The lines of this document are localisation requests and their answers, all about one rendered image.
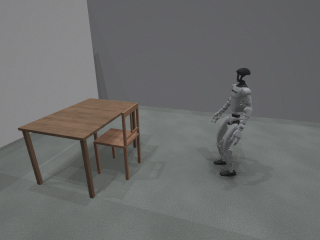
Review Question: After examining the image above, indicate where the table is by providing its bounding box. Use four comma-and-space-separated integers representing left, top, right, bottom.
18, 98, 137, 199

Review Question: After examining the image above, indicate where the left robot forearm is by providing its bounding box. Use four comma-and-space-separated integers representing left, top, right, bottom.
237, 107, 252, 131

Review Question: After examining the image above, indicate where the right robot hand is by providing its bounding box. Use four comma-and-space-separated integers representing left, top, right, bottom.
211, 111, 222, 123

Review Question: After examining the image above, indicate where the left robot hand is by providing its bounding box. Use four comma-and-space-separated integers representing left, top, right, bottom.
229, 129, 242, 146

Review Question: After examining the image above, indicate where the robot left upper arm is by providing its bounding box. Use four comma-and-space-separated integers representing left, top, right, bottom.
242, 88, 253, 113

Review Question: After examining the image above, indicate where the robot torso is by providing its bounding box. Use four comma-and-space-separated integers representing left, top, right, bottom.
229, 85, 249, 125

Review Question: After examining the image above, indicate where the robot left foot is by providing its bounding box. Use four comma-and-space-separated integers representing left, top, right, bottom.
220, 170, 236, 176

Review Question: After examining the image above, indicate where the chair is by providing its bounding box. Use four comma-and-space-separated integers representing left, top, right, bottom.
93, 103, 141, 180

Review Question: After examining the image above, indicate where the right robot forearm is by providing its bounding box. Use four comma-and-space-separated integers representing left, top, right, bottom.
219, 100, 231, 114

